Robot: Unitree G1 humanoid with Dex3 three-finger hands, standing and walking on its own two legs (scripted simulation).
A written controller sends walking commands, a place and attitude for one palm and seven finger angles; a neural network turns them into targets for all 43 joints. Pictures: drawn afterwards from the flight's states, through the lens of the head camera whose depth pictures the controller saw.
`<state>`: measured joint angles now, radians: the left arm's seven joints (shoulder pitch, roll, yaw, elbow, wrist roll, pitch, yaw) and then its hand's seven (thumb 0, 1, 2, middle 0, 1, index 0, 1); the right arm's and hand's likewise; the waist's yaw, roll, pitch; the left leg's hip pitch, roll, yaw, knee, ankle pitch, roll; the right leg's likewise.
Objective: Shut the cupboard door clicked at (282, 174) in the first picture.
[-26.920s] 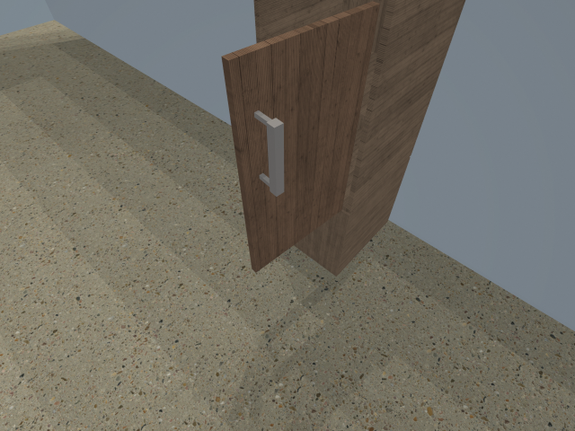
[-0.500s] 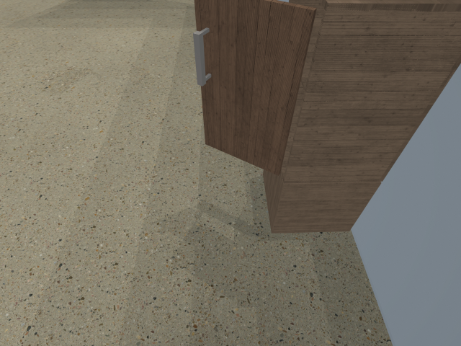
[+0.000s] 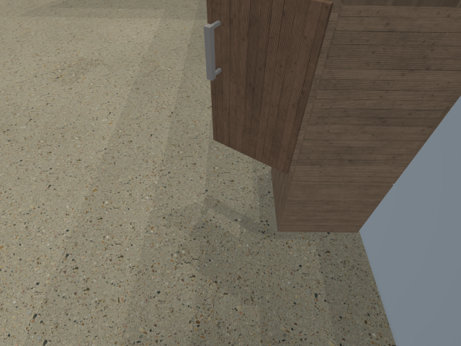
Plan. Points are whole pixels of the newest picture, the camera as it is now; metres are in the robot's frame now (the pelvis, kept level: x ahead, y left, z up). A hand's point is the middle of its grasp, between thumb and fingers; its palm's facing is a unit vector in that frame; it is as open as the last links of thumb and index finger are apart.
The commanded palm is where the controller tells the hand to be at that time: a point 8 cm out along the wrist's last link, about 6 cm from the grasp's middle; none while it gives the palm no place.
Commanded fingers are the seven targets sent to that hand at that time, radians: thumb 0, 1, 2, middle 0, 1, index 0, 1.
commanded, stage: walk to a spot facing it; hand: left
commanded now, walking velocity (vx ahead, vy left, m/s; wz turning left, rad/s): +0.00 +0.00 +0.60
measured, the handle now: (214, 51) +0.89 +0.09 +0.06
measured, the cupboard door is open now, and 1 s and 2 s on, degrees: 57 57 57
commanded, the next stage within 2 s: none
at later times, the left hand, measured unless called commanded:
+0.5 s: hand out of the picture +0.03 +0.22 -0.16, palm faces +0.29 -0.91 -0.29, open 7.4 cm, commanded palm none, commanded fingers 0.00 0.90 0.90 -0.20 -0.30 -0.20 -0.30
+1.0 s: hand out of the picture -0.10 +0.16 -0.18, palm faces +0.63 -0.72 -0.29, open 7.4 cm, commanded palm none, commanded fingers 0.00 0.90 0.90 -0.20 -0.30 -0.20 -0.30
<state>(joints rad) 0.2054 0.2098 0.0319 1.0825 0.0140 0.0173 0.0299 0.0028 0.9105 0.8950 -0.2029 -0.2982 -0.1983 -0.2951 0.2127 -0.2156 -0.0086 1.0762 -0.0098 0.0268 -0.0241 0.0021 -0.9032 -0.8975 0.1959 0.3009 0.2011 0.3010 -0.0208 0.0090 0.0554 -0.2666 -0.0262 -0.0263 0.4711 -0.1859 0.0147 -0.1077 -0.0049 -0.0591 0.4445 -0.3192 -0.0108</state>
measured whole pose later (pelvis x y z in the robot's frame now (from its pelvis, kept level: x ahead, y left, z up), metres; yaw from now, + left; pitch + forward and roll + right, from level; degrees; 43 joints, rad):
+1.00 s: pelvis +0.00 -0.04 -0.02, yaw +40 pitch +0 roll +2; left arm 0.23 0.25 0.07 0.91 0.02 0.07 0.02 0.01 0.91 0.89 -0.20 -0.30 -0.20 -0.30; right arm 0.11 -0.23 -0.04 0.86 -0.03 0.04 0.01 0.00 -0.90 -0.90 0.20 0.30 0.20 0.30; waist 0.01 -0.04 0.13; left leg -0.33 -0.01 0.01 0.62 -0.30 -0.01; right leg -0.42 -0.10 -0.06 1.07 -0.53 0.06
